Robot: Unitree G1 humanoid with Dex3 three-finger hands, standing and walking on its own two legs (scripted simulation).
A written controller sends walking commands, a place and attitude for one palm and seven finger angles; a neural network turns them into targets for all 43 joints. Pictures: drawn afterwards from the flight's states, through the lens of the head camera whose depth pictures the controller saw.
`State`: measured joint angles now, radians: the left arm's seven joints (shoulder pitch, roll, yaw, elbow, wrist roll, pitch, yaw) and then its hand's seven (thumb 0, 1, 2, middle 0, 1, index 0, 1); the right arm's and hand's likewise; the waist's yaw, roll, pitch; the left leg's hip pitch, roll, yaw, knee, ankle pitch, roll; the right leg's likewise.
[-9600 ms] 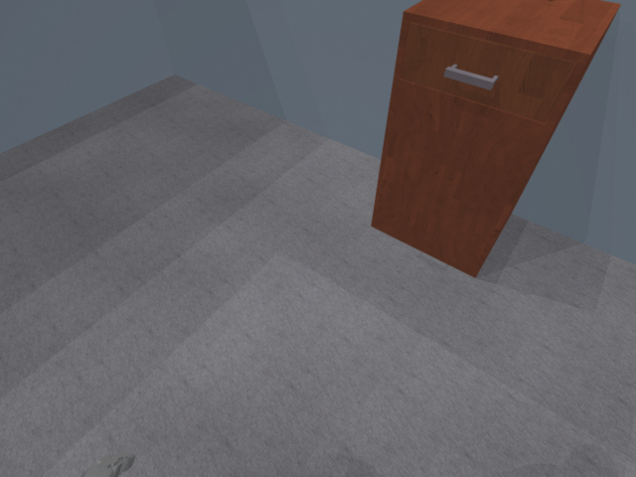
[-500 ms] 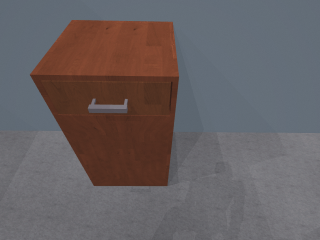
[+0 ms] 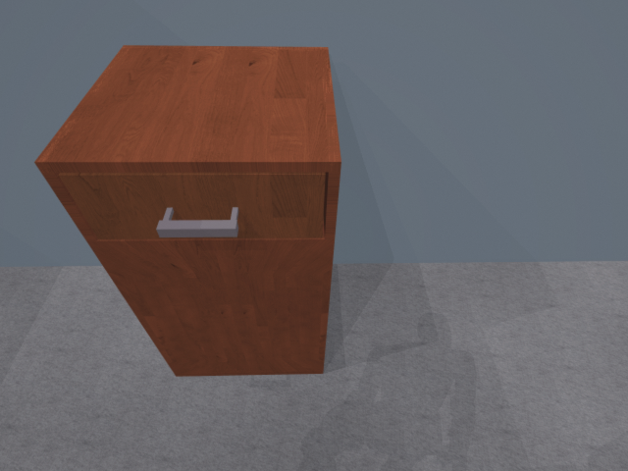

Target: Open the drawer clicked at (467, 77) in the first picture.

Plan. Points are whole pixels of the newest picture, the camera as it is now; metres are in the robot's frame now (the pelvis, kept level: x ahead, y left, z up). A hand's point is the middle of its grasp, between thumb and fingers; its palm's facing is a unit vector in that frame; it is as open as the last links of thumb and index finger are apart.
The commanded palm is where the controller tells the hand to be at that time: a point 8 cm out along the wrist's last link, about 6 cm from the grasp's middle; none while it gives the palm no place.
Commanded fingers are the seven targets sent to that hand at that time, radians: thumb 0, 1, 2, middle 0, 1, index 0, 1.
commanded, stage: come to a stop and stand still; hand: left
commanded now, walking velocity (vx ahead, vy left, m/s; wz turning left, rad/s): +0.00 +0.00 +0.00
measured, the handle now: (200, 220) +0.51 +0.23 -0.01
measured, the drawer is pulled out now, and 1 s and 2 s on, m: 0.00 0.00 0.00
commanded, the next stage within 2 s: look again from close up in 0.34 s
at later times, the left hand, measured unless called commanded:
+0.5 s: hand out of the picture -0.01 +0.15 -0.18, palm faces +0.02 -0.99 -0.17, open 7.4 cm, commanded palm none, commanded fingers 0.00 0.90 0.90 -0.20 -0.30 -0.20 -0.30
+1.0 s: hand out of the picture +0.04 +0.18 -0.18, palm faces -0.01 -0.98 -0.21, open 7.4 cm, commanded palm none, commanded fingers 0.00 0.90 0.90 -0.20 -0.30 -0.20 -0.30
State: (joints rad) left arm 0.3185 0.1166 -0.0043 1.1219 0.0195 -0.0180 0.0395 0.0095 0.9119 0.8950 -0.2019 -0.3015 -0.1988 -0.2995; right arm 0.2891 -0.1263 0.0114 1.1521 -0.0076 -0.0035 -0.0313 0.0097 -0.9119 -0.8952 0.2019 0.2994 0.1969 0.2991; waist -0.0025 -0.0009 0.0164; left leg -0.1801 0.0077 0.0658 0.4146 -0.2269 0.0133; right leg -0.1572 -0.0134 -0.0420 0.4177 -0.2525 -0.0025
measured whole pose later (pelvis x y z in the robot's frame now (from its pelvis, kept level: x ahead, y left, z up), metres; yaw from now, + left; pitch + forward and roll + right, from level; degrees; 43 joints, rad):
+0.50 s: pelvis +0.01 +0.00 +0.00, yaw +0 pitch +0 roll -1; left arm 0.33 0.10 -0.02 1.12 0.02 -0.04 0.05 0.00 0.91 0.89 -0.20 -0.30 -0.20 -0.30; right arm 0.29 -0.15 0.01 1.12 -0.01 -0.01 -0.03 0.01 -0.91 -0.90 0.20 0.30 0.20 0.30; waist -0.01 0.02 0.03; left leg -0.20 0.02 0.06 0.48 -0.28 0.01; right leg -0.15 0.00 -0.05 0.43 -0.27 0.00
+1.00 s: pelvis +0.02 +0.00 -0.01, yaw +0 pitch -1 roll +1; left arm 0.27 0.16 -0.02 1.08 0.01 -0.01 0.03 0.01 0.91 0.89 -0.20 -0.30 -0.20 -0.30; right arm 0.28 -0.16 0.03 1.11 -0.01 -0.02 -0.02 0.01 -0.91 -0.90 0.20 0.30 0.20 0.30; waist -0.01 0.01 0.04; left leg -0.17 0.00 0.08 0.48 -0.30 0.02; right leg -0.16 -0.03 -0.03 0.51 -0.33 0.00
